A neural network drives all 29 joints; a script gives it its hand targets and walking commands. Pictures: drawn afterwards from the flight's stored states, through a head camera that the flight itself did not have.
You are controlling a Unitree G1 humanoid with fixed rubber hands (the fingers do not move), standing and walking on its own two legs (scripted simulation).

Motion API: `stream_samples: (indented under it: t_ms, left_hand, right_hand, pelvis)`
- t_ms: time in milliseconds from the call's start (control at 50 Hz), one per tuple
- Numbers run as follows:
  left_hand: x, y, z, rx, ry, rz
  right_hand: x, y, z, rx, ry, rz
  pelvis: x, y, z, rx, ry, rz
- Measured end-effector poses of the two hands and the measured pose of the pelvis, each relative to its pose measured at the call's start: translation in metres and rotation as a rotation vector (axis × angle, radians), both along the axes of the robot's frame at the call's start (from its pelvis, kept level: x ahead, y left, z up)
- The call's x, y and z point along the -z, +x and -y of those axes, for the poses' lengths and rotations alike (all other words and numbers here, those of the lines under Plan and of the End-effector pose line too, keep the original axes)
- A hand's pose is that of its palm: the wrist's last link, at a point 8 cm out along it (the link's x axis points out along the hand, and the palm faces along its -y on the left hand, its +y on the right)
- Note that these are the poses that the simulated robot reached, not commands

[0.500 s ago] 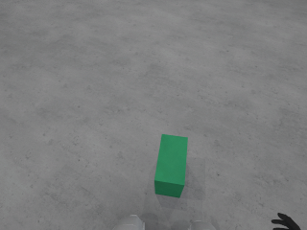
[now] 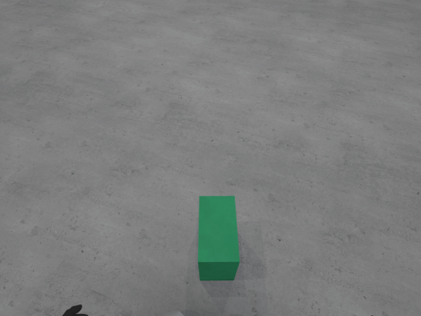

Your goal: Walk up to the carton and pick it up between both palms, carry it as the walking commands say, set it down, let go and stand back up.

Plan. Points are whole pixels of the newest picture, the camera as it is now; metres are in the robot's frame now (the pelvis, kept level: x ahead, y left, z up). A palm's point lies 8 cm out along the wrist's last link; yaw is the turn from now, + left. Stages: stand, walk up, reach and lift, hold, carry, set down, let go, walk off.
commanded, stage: walk up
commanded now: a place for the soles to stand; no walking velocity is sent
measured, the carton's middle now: (216, 239) +0.49 +0.00 -0.62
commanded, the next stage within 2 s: reach and lift in 2.00 s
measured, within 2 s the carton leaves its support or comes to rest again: neither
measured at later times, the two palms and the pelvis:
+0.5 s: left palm out of the picture +0.12 +0.28 -0.09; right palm out of the picture +0.10 -0.33 -0.10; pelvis +0.01 -0.02 +0.02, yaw -1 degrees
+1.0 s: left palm out of the picture +0.14 +0.28 -0.09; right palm out of the picture +0.10 -0.33 -0.09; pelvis +0.03 -0.01 +0.02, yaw -2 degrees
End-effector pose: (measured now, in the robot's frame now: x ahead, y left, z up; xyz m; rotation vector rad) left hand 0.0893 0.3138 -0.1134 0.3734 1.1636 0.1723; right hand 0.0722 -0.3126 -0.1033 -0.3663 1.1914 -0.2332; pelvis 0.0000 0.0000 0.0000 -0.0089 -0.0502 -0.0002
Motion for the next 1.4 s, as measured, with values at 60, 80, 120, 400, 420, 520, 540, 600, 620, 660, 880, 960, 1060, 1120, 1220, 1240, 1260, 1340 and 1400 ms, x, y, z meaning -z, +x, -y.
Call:
stream_samples:
  t_ms: [60, 80, 120, 400, 420, 520, 540, 600, 620, 660, 880, 960, 1060, 1120, 1220, 1240, 1260, 1340, 1400]
  left_hand:
    - [-0.003, 0.013, 0.005, 0.016, -0.003, 0.007]
    - [-0.004, 0.017, 0.006, 0.021, -0.004, 0.008]
    - [-0.005, 0.022, 0.01, 0.027, -0.004, 0.01]
    - [-0.02, 0.027, 0.031, 0.048, 0.02, -0.007]
    - [-0.021, 0.027, 0.032, 0.047, 0.019, -0.007]
    - [-0.024, 0.031, 0.035, 0.046, 0.01, -0.007]
    - [-0.024, 0.032, 0.035, 0.045, 0.007, -0.006]
    - [-0.024, 0.036, 0.036, 0.045, 0.0, -0.005]
    - [-0.024, 0.038, 0.036, 0.044, -0.002, -0.003]
    - [-0.024, 0.04, 0.036, 0.042, -0.006, 0.002]
    - [-0.023, 0.05, 0.033, 0.052, -0.007, 0.005]
    - [-0.024, 0.049, 0.033, 0.057, -0.002, 0.008]
    - [-0.025, 0.05, 0.027, 0.052, 0.0, 0.009]
    - [-0.025, 0.054, 0.024, 0.05, 0.001, 0.008]
    - [-0.023, 0.06, 0.017, 0.045, 0.005, 0.009]
    - [-0.022, 0.062, 0.016, 0.046, 0.007, 0.008]
    - [-0.023, 0.063, 0.015, 0.047, 0.008, 0.007]
    - [-0.023, 0.069, 0.012, 0.056, 0.016, 0.005]
    - [-0.023, 0.073, 0.011, 0.063, 0.02, 0.007]
  right_hand:
    - [-0.006, 0.002, 0.006, 0.012, -0.012, 0.005]
    - [-0.007, 0.004, 0.008, 0.016, -0.013, 0.01]
    - [-0.009, 0.007, 0.012, 0.022, -0.015, 0.021]
    - [-0.006, 0.029, 0.021, 0.041, 0.047, 0.05]
    - [-0.005, 0.029, 0.02, 0.041, 0.053, 0.046]
    - [-0.004, 0.028, 0.015, 0.041, 0.069, 0.024]
    - [-0.005, 0.028, 0.014, 0.04, 0.07, 0.021]
    - [-0.006, 0.026, 0.013, 0.045, 0.069, 0.014]
    - [-0.007, 0.026, 0.013, 0.047, 0.066, 0.011]
    - [-0.007, 0.025, 0.013, 0.048, 0.062, 0.006]
    - [-0.012, 0.029, 0.017, 0.058, 0.042, 0.029]
    - [-0.012, 0.031, 0.017, 0.052, 0.046, 0.028]
    - [-0.012, 0.033, 0.011, 0.05, 0.051, 0.016]
    - [-0.012, 0.035, 0.006, 0.051, 0.052, 0.012]
    - [-0.012, 0.04, 0.001, 0.061, 0.048, 0.018]
    - [-0.012, 0.042, 0.0, 0.064, 0.048, 0.022]
    - [-0.012, 0.043, -0.001, 0.066, 0.047, 0.025]
    - [-0.009, 0.045, -0.003, 0.075, 0.048, 0.028]
    - [-0.008, 0.046, -0.004, 0.08, 0.052, 0.032]
  pelvis:
    - [-0.003, 0.002, 0.002, 0.01, 0.001, -0.006]
    - [-0.004, 0.002, 0.003, 0.013, 0.002, -0.007]
    - [-0.005, 0.003, 0.005, 0.018, 0.004, -0.008]
    - [-0.014, 0.01, 0.021, 0.022, 0.023, -0.013]
    - [-0.014, 0.011, 0.021, 0.022, 0.023, -0.015]
    - [-0.018, 0.014, 0.021, 0.024, 0.021, -0.024]
    - [-0.019, 0.015, 0.021, 0.024, 0.02, -0.026]
    - [-0.02, 0.017, 0.021, 0.026, 0.02, -0.028]
    - [-0.02, 0.018, 0.02, 0.026, 0.02, -0.028]
    - [-0.021, 0.019, 0.019, 0.028, 0.02, -0.03]
    - [-0.02, 0.023, 0.018, 0.041, 0.02, -0.026]
    - [-0.02, 0.027, 0.016, 0.042, 0.017, -0.024]
    - [-0.021, 0.036, 0.011, 0.04, 0.017, -0.024]
    - [-0.021, 0.041, 0.008, 0.044, 0.017, -0.023]
    - [-0.02, 0.046, 0.004, 0.049, 0.015, -0.02]
    - [-0.02, 0.047, 0.003, 0.051, 0.015, -0.02]
    - [-0.02, 0.048, 0.002, 0.053, 0.015, -0.018]
    - [-0.018, 0.05, -0.002, 0.061, 0.018, -0.015]
    - [-0.017, 0.051, -0.002, 0.065, 0.018, -0.014]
